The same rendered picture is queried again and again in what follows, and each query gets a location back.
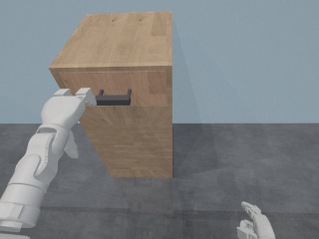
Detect handle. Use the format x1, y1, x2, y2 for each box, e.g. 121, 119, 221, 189
95, 89, 132, 106

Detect cabinet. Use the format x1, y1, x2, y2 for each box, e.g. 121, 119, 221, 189
48, 11, 172, 178

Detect drawer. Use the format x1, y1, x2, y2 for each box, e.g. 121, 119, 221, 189
58, 70, 166, 106

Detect left robot hand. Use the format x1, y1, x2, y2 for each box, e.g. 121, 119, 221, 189
41, 88, 97, 159

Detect robot left forearm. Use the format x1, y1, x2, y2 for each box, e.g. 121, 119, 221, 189
0, 123, 70, 232

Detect right robot hand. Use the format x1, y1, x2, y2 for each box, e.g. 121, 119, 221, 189
236, 201, 276, 239

